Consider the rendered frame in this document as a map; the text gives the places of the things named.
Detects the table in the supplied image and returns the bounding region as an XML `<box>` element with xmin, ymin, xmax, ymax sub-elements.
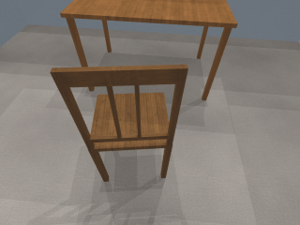
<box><xmin>60</xmin><ymin>0</ymin><xmax>238</xmax><ymax>101</ymax></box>

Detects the chair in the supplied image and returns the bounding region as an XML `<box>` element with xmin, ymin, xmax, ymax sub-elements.
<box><xmin>50</xmin><ymin>64</ymin><xmax>188</xmax><ymax>182</ymax></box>

